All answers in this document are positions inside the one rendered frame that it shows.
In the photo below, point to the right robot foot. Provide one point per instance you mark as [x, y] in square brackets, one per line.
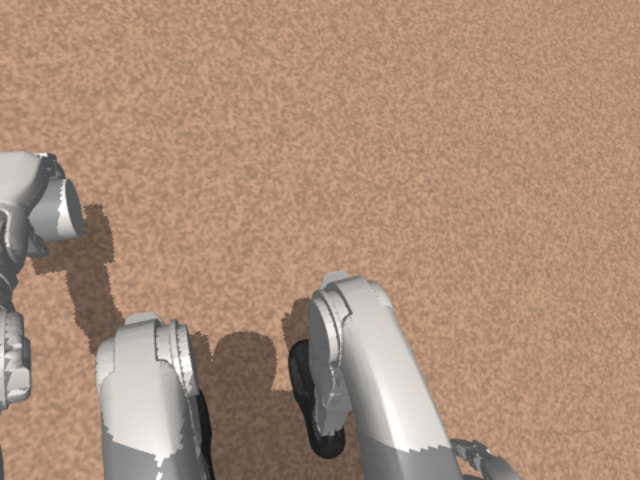
[304, 388]

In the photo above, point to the can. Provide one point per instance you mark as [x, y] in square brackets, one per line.
[58, 215]

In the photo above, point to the right robot hand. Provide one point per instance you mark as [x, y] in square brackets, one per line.
[479, 457]

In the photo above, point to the left robot hand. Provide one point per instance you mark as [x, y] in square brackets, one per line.
[24, 178]

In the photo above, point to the left robot foot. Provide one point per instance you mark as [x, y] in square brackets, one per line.
[206, 436]

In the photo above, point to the left robot arm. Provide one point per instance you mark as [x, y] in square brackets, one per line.
[15, 349]

